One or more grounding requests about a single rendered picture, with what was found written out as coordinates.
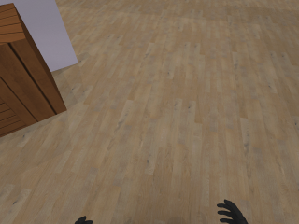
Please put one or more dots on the robot right hand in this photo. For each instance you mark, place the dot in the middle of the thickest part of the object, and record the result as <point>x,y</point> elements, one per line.
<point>235,214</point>

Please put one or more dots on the pedestal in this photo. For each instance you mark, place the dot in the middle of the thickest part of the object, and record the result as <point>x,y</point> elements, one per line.
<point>28,92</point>

